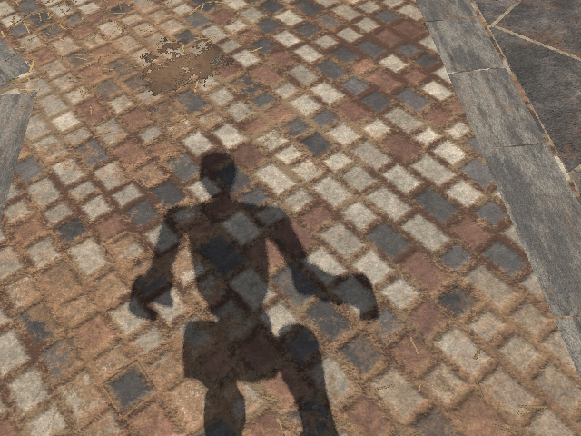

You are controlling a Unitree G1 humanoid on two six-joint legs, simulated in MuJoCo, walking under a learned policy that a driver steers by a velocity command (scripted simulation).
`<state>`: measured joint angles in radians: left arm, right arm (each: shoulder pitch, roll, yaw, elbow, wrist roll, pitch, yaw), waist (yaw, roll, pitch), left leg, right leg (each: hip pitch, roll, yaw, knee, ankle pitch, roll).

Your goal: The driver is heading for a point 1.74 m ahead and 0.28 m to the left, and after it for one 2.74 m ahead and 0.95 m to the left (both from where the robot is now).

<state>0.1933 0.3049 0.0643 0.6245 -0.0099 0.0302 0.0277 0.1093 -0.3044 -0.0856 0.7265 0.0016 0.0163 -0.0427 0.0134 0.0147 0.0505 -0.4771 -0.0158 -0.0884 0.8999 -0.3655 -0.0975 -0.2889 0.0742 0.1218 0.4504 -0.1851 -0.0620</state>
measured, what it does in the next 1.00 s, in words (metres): steps on the spot, turning left: left foot, then left foot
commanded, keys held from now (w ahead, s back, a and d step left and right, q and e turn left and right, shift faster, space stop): e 0.08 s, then q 0.92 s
